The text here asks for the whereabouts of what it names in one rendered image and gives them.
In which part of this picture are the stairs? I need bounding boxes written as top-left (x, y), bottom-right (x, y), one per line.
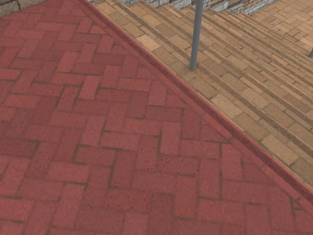
top-left (92, 0), bottom-right (313, 190)

